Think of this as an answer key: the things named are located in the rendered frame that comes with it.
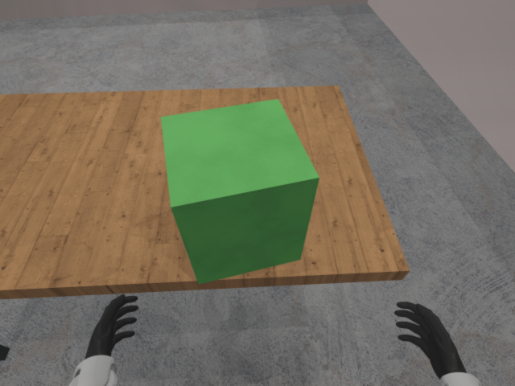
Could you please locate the table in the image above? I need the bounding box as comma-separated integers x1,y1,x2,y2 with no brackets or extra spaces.
0,85,410,361

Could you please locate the left robot hand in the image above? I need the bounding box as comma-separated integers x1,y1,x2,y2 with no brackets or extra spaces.
85,294,138,359

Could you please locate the carton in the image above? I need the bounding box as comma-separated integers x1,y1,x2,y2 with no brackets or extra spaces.
161,99,319,284

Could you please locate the right robot hand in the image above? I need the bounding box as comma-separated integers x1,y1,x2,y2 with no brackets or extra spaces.
394,302,467,379

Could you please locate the left robot forearm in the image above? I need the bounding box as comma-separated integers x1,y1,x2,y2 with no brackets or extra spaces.
69,355,117,386

